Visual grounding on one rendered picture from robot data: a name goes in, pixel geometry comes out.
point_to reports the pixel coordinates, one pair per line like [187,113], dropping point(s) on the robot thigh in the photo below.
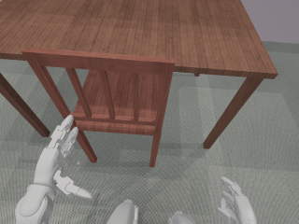
[125,213]
[181,219]

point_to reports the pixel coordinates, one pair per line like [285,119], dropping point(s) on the robot right hand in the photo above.
[240,211]

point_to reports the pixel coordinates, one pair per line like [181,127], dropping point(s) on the right robot thigh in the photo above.
[181,219]

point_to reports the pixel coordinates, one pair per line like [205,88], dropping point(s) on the robot left hand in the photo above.
[54,156]

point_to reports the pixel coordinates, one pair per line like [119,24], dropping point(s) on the chair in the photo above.
[121,93]

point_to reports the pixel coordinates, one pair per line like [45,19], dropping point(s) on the left robot forearm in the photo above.
[36,206]

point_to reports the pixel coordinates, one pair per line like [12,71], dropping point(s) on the left robot thigh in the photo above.
[125,213]

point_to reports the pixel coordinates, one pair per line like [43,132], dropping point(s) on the table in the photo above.
[209,37]

